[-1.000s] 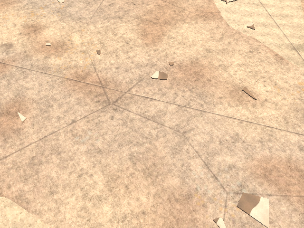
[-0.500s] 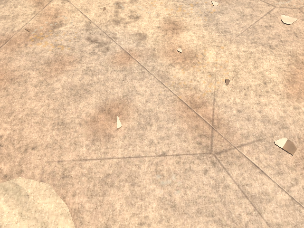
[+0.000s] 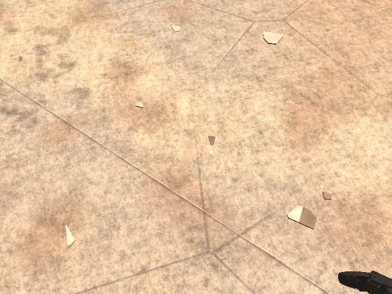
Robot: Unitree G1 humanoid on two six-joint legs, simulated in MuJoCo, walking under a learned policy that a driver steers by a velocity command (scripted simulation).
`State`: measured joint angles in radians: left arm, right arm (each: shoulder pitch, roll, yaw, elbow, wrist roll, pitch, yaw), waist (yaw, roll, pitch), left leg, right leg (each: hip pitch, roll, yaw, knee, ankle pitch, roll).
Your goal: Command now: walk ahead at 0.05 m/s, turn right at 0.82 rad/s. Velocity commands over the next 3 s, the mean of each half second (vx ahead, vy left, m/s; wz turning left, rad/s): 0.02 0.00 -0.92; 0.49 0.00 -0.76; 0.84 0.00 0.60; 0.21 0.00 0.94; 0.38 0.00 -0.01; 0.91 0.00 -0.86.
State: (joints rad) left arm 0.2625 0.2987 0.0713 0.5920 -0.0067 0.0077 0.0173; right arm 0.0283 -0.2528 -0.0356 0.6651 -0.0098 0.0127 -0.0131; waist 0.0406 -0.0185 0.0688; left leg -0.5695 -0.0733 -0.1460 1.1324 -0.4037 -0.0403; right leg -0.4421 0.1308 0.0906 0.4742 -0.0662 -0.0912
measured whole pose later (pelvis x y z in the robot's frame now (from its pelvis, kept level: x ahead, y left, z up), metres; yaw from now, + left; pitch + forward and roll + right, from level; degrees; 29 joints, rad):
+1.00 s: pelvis +0.15 -0.09 +0.00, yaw -51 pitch +2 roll +0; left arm 0.49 0.27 0.04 0.76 0.02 -0.05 -0.02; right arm 0.15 -0.29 -0.04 0.71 -0.04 -0.01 0.08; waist 0.05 0.05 -0.02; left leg -0.72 0.09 0.07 1.02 -0.14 -0.01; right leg 0.08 0.06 -0.01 0.25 -0.37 -0.06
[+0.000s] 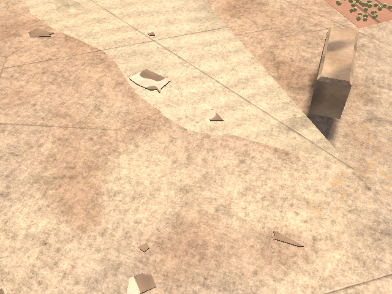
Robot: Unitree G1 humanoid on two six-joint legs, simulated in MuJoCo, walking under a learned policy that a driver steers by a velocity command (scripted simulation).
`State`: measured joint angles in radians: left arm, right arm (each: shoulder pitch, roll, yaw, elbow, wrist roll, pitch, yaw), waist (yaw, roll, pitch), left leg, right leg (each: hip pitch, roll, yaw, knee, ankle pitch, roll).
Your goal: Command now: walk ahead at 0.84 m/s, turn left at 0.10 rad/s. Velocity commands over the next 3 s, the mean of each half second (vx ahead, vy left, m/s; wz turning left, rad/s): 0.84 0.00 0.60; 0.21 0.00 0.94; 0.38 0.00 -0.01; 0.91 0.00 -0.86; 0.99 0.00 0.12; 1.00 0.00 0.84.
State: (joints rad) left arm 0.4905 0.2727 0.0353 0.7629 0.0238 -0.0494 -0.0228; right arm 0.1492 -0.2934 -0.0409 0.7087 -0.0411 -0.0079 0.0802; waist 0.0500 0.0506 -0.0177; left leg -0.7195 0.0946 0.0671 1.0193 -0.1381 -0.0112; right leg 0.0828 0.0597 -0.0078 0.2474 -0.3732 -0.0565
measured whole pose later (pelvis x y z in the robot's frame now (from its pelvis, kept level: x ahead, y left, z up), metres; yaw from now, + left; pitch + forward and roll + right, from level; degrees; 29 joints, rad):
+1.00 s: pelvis +0.64 +0.11 +0.00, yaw +52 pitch +1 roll -3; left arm 0.11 0.34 0.09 0.74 0.00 -0.02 0.01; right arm 0.10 -0.34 -0.07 0.55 0.02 0.08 0.01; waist 0.04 0.00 0.11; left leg -0.53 0.11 0.02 0.81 -0.25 -0.02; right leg -0.24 -0.05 -0.25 0.42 -0.19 -0.01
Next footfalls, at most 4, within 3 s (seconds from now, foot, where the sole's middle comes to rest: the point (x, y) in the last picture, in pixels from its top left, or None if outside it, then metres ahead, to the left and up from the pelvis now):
0.18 left None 0.33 0.07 -0.77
0.60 right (205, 218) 0.78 0.07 -0.77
1.06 left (148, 263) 0.60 0.27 -0.77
1.58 right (166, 187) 0.92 0.23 -0.77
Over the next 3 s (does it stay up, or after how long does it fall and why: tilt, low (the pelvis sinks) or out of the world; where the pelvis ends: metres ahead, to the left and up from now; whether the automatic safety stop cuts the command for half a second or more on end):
stays up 1.88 0.83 -0.01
